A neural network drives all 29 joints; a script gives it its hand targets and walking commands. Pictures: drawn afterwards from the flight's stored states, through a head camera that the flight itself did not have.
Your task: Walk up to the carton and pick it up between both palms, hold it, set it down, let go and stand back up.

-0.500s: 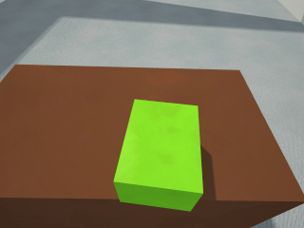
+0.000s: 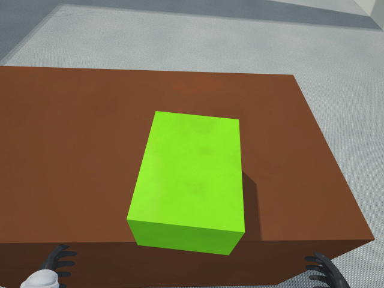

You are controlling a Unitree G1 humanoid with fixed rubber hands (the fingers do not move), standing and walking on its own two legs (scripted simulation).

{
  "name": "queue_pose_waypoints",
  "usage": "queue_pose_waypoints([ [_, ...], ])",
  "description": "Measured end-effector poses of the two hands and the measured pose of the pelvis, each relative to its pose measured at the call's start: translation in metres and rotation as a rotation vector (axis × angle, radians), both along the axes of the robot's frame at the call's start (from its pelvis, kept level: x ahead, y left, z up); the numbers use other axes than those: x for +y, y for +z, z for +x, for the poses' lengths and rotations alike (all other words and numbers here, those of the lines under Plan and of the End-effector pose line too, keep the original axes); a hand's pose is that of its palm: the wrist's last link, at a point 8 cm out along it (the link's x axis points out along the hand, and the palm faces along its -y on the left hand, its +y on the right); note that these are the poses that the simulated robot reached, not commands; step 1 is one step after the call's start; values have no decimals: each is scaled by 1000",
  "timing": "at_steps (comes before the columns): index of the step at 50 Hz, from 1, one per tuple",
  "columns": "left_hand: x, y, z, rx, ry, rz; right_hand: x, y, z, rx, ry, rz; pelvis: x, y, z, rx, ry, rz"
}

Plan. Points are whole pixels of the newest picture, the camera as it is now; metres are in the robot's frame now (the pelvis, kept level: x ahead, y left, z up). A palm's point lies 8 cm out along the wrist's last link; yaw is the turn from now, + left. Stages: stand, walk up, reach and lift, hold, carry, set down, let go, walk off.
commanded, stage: reach and lift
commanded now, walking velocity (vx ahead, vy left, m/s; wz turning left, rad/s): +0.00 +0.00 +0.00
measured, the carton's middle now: (190, 179) +0.35 +0.02 +0.00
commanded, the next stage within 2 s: none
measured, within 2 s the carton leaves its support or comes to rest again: neither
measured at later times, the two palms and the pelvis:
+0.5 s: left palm out of the picture +0.13 +0.29 -0.03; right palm out of the picture +0.13 -0.24 -0.04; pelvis -0.02 +0.00 +0.02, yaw +0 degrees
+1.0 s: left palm (42, 270) +0.15 +0.26 +0.02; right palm (312, 277) +0.16 -0.20 +0.02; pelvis +0.00 +0.00 +0.02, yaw +0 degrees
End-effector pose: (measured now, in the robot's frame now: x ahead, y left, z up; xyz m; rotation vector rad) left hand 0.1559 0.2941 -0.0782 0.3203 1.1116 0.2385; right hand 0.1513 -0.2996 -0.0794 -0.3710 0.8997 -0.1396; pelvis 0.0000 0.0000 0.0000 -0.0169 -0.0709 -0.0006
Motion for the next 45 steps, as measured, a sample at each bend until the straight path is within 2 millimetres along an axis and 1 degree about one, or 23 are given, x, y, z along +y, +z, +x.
queue_pose_waypoints([
  [5, -7, 9, -6, -76, -18, -16, 7, 20, 8, -84, 14, 1, -4, 6, -2, -35, 2, 4],
  [9, -8, 15, -12, -110, -22, -26, 18, 31, 4, -119, 22, 13, -3, 11, -5, -62, 3, 3],
  [16, -2, 28, -20, -177, -35, -22, 42, 37, -15, -149, 12, 56, 3, 15, -13, -96, 5, -4],
  [20, 1, 37, -24, -217, -42, -8, 50, 36, -21, -170, 13, 79, 6, 15, -15, -116, 6, -9],
  [23, 1, 44, -28, -247, -51, 4, 53, 39, -21, -203, 20, 93, 6, 15, -16, -125, 6, -9],
  [27, -4, 50, -32, -273, -62, 7, 56, 47, -14, -258, 26, 109, 3, 16, -17, -130, 6, -5],
  [31, -13, 58, -30, -324, -79, -5, 59, 57, -6, -320, 14, 125, -3, 17, -16, -130, 6, 3],
  [35, -23, 69, -24, -389, -90, -32, 62, 69, 0, -373, -8, 146, -8, 18, -15, -123, 6, 10],
  [40, -32, 79, -16, -450, -97, -72, 73, 79, 2, -403, -26, 180, -12, 21, -12, -111, 6, 14],
  [45, -35, 86, -9, -492, -99, -106, 87, 87, 2, -413, -25, 200, -10, 22, -9, -97, 7, 12],
])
